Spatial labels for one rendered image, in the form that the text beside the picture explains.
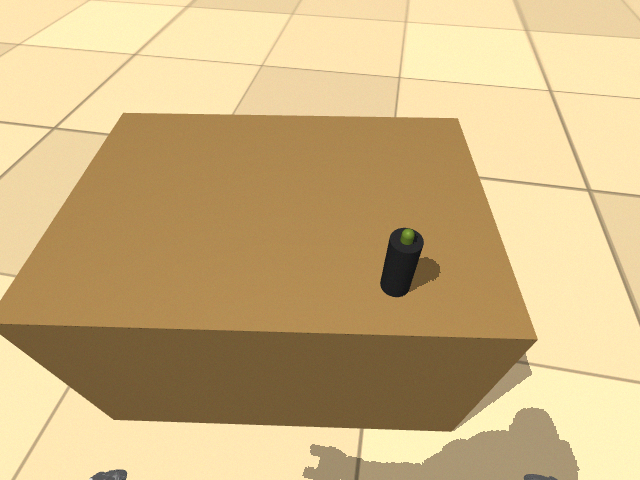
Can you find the bottle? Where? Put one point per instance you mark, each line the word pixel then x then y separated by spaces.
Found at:
pixel 403 252

